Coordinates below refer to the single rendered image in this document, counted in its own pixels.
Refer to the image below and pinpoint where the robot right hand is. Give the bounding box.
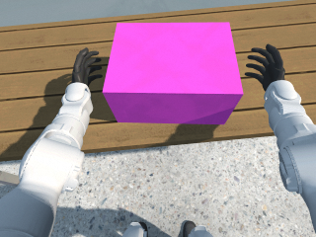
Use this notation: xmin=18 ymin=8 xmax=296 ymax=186
xmin=245 ymin=44 xmax=285 ymax=92

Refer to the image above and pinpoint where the robot left upper arm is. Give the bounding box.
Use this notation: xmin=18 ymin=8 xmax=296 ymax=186
xmin=0 ymin=137 xmax=85 ymax=237

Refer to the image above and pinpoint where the robot right upper arm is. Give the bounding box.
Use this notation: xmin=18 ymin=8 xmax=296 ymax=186
xmin=278 ymin=142 xmax=316 ymax=234

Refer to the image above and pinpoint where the table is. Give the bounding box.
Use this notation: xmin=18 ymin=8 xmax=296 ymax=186
xmin=0 ymin=0 xmax=316 ymax=187

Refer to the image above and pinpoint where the right robot forearm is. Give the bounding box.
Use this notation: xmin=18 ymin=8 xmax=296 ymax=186
xmin=264 ymin=80 xmax=316 ymax=150

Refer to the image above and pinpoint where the robot left hand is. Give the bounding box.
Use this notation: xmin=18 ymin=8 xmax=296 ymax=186
xmin=71 ymin=47 xmax=103 ymax=87

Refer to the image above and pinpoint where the carton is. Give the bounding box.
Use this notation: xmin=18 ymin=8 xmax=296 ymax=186
xmin=102 ymin=22 xmax=244 ymax=124

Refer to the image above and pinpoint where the robot left thigh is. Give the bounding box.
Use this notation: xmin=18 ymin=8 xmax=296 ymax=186
xmin=121 ymin=227 xmax=147 ymax=237

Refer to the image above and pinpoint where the left robot forearm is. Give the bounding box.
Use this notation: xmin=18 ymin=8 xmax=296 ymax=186
xmin=19 ymin=82 xmax=94 ymax=182

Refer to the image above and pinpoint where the left robot shin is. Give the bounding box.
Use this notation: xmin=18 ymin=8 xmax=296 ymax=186
xmin=128 ymin=222 xmax=143 ymax=229

